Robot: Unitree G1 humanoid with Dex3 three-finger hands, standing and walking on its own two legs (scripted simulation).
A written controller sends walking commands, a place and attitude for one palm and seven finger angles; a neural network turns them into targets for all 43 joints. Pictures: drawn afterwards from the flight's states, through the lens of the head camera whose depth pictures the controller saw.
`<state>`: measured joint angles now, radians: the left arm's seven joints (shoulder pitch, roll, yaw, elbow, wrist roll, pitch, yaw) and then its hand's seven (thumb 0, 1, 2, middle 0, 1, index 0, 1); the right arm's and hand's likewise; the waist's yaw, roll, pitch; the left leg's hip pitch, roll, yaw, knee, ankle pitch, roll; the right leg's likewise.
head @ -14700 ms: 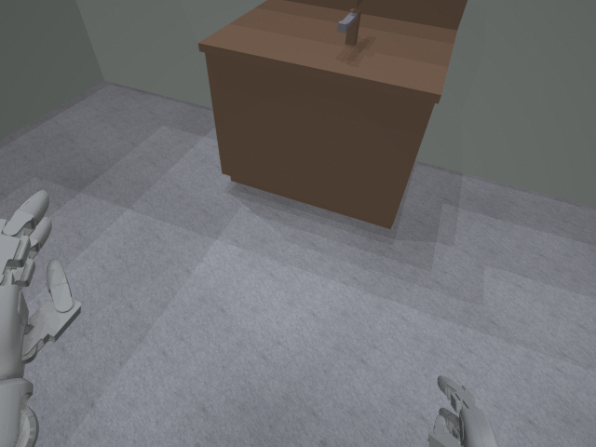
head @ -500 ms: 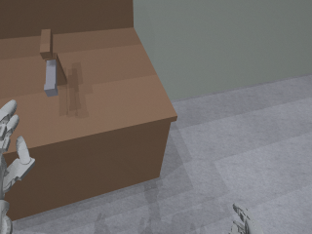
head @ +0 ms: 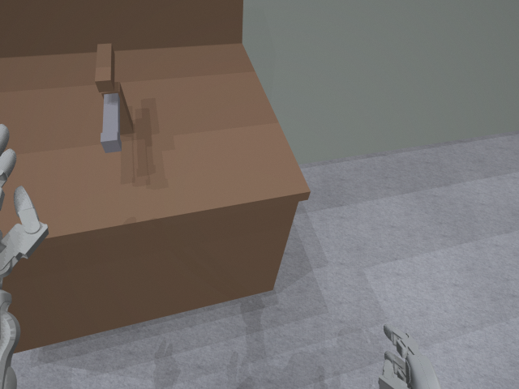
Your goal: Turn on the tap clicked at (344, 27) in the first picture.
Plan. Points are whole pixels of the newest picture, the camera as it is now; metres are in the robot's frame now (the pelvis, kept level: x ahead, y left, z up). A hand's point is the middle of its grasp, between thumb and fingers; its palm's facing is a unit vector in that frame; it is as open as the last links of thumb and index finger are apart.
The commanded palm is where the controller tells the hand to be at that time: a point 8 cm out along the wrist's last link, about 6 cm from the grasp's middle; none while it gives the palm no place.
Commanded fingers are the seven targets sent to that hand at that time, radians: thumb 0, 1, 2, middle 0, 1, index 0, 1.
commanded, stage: look again from close up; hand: left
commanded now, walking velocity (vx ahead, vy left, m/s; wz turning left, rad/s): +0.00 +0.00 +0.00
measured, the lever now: (111, 142) +0.47 +0.34 +0.05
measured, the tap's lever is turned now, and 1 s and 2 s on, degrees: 0 0 0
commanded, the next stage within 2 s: shuffle to correct the standing spot in 0.10 s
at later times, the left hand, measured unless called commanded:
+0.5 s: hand (58, 227) +0.24 +0.27 +0.15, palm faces +0.43 -0.86 -0.28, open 7.4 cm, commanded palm +0.18 +0.30 +0.18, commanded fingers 0.00 0.90 0.90 -0.20 -0.30 -0.20 -0.30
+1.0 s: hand (126, 174) +0.32 +0.23 +0.16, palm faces +0.39 -0.83 -0.39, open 7.4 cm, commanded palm +0.25 +0.26 +0.18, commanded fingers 0.00 0.90 0.90 -0.20 -0.30 -0.20 -0.30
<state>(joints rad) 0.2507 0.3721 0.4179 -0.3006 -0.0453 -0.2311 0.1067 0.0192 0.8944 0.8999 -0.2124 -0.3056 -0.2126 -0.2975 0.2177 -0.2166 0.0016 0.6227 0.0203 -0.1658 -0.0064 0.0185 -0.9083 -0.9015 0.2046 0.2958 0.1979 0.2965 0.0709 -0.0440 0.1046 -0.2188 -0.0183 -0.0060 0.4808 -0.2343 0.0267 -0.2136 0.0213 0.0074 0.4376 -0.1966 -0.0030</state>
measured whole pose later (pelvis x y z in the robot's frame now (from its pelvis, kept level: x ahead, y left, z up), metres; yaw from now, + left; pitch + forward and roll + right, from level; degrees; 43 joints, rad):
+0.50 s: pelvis +0.02 +0.02 +0.00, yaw +1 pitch -1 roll -1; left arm 0.35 0.31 0.32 -0.39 -0.02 -0.22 0.11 0.02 0.90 0.90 -0.21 -0.31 -0.21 -0.30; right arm 0.24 -0.15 0.05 0.61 -0.01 -0.12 -0.01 0.02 -0.90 -0.90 0.21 0.30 0.20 0.30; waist 0.04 -0.05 0.02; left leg -0.20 -0.05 0.00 0.50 -0.28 0.06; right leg -0.21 0.00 0.02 0.48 -0.26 -0.01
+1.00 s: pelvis +0.09 -0.02 -0.02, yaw +0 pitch -2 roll +0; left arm 0.42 0.37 0.39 -0.47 -0.05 -0.17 0.13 0.02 0.89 0.90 -0.21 -0.31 -0.21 -0.30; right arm 0.22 -0.20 0.00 0.54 0.00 -0.07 -0.02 0.02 -0.91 -0.90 0.20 0.30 0.20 0.30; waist -0.02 -0.01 0.06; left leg -0.11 0.00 0.03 0.59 -0.44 0.01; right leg -0.35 0.03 -0.06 0.76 -0.38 -0.03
